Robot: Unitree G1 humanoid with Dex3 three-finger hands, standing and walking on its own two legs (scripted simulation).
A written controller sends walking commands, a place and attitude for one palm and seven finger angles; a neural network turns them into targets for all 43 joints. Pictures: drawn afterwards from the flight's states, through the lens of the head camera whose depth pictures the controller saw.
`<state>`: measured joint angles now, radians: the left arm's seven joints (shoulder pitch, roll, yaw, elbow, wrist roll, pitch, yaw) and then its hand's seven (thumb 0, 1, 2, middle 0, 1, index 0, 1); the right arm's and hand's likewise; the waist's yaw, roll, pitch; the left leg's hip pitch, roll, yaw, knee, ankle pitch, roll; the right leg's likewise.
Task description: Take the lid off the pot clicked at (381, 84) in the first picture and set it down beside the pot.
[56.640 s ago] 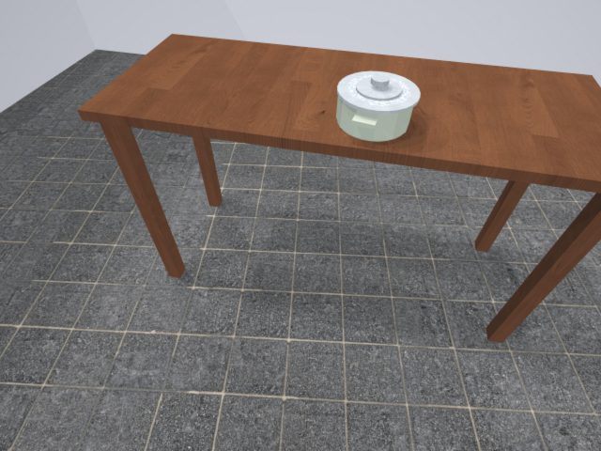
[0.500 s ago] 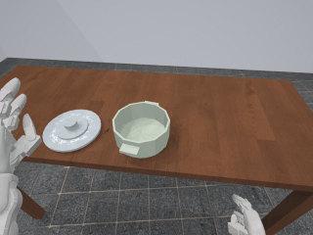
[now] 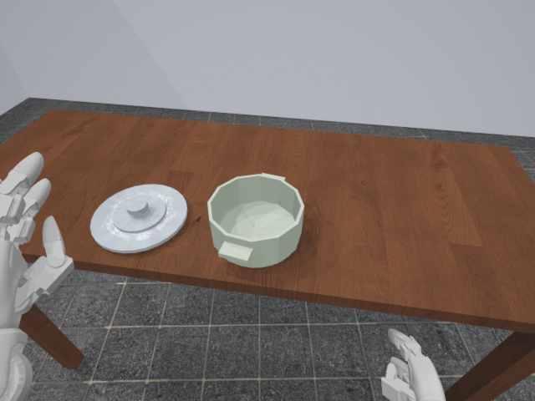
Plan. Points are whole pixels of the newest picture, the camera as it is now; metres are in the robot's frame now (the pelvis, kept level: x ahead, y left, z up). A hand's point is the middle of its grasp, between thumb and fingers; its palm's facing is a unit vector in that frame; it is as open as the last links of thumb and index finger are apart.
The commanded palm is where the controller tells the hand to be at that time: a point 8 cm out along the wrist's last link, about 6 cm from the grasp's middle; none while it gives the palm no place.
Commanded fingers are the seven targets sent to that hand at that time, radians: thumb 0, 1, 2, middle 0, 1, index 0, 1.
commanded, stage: step back with the hand held close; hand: left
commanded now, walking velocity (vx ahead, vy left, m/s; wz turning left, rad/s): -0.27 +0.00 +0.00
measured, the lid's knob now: (137, 206) +0.44 +0.33 +0.03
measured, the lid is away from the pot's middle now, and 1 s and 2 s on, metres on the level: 0.24 0.24 0.24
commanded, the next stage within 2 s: stop stepping back and stand still in 1.54 s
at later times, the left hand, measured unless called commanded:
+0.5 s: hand (52, 289) +0.16 +0.25 +0.19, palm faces +0.32 -0.82 -0.47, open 7.4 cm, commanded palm +0.10 +0.30 +0.21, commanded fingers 0.00 0.90 0.90 -0.20 -0.30 -0.20 -0.30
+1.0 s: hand out of the picture +0.10 +0.26 +0.20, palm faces +0.31 -0.85 -0.43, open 7.5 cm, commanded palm +0.04 +0.32 +0.21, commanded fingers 0.00 0.90 0.90 -0.20 -0.30 -0.20 -0.30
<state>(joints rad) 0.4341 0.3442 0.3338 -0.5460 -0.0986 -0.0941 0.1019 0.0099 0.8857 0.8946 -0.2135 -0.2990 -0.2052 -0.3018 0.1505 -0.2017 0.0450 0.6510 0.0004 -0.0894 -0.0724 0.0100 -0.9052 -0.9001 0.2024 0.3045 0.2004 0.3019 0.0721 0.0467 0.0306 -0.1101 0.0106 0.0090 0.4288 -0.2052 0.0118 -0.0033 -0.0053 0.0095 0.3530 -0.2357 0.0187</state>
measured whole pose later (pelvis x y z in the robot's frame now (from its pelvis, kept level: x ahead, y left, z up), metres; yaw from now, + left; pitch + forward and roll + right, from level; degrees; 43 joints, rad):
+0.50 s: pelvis -0.04 +0.02 -0.02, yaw -2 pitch +0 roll -1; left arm 0.60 0.46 0.46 -0.75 -0.09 -0.19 0.11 0.01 0.88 0.89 -0.22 -0.30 -0.21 -0.30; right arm 0.20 -0.20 0.01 0.52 0.02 -0.05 -0.05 0.01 -0.91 -0.90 0.20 0.30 0.20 0.30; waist 0.01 -0.03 0.06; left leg -0.38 0.00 0.05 0.60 -0.22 0.05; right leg -0.28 -0.02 0.00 0.58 -0.31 0.03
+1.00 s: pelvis -0.10 +0.05 -0.02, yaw -3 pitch +2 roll -4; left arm 0.57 0.45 0.44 -0.76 -0.08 -0.25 0.13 0.01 0.89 0.89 -0.21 -0.30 -0.20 -0.30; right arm 0.18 -0.18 0.02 0.55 0.00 -0.08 -0.05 0.01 -0.90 -0.90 0.20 0.30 0.20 0.30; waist 0.01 0.02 0.02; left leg -0.52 0.04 0.05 0.56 -0.10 0.06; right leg -0.20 0.03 -0.03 0.47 -0.30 0.01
